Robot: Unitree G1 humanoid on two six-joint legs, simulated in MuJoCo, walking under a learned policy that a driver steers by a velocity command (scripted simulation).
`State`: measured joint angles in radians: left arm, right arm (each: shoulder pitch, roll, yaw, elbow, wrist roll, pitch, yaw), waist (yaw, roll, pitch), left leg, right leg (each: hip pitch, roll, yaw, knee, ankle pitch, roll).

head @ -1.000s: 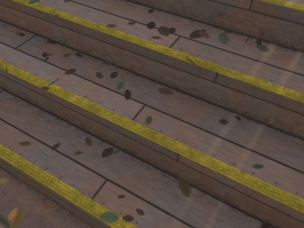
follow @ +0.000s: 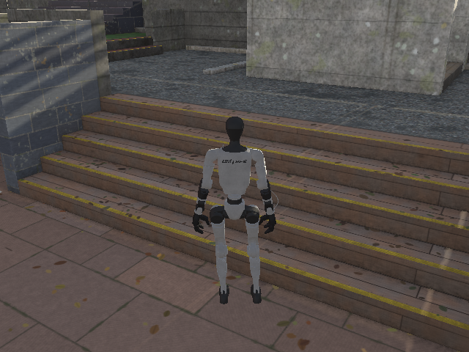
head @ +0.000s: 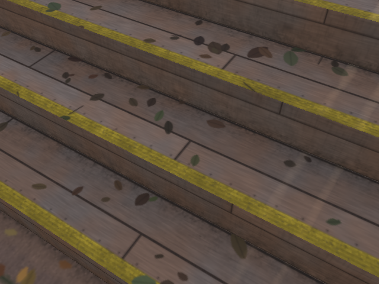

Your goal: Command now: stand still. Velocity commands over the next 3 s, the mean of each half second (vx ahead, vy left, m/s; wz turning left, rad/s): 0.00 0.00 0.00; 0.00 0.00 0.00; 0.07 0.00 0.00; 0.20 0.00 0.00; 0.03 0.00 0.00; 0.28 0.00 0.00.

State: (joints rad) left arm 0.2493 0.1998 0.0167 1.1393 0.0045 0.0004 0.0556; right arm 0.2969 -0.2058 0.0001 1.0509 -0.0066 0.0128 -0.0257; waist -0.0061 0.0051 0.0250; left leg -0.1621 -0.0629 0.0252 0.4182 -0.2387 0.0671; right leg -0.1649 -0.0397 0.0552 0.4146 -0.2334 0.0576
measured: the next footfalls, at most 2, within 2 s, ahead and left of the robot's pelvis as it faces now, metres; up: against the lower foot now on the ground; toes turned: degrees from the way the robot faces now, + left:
right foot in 1.68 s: +0.13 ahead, -0.15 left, +0.00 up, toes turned -3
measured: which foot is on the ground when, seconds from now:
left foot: down 0.00-1.00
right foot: down 0.00-1.00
